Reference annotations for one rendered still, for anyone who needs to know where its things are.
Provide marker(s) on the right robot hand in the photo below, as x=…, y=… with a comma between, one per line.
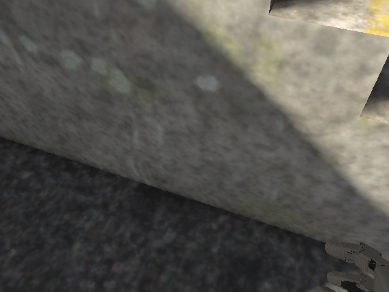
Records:
x=367, y=259

